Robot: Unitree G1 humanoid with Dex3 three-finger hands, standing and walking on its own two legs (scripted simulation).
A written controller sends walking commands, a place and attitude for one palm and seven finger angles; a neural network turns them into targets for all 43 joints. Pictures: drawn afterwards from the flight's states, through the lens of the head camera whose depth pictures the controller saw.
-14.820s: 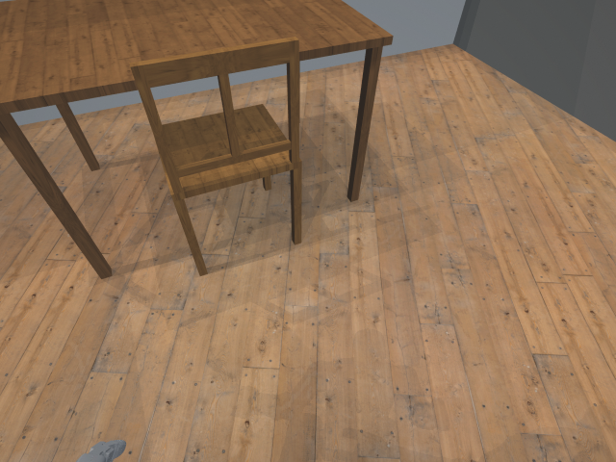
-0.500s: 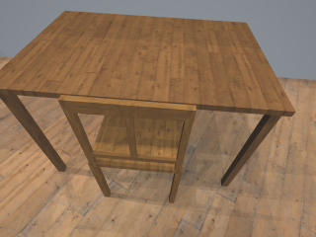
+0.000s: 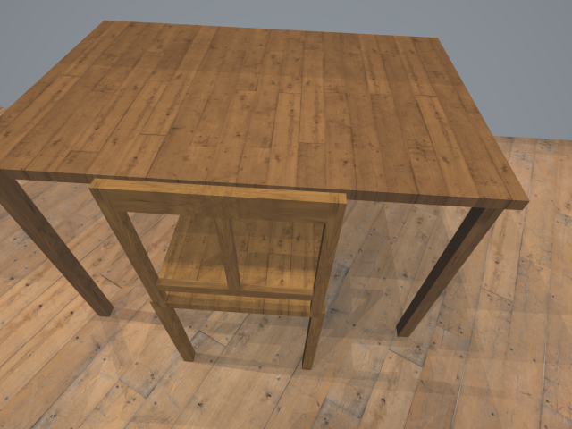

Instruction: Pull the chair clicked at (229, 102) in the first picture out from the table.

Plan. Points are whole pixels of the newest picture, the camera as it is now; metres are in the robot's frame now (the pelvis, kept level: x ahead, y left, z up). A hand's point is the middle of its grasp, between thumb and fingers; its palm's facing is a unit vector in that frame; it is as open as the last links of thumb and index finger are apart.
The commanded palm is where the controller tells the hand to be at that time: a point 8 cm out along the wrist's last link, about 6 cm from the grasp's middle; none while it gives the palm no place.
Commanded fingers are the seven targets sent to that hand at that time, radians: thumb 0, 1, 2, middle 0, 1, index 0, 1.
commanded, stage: come to a stop and stand still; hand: left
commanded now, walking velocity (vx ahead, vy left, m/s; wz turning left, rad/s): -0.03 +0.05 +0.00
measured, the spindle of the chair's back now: (229, 254) +0.46 +0.14 -0.12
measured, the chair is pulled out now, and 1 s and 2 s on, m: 0.00 0.00 0.00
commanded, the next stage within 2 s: look again from close up in 0.90 s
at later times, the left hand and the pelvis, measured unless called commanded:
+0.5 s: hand out of the picture +0.03 +0.15 -0.17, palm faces +0.05 -0.97 -0.26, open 7.4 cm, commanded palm none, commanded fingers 0.00 0.90 0.90 -0.20 -0.30 -0.20 -0.30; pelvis +0.00 -0.03 -0.01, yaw +1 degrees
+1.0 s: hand out of the picture -0.03 +0.15 -0.17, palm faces +0.03 -0.98 -0.19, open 7.4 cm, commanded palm none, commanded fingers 0.00 0.90 0.90 -0.20 -0.30 -0.20 -0.30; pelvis -0.03 -0.02 +0.00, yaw +0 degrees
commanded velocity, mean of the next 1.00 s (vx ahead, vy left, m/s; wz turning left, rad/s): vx -0.02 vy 0.04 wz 0.00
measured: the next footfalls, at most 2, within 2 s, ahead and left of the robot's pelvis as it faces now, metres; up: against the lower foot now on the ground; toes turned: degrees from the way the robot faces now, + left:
none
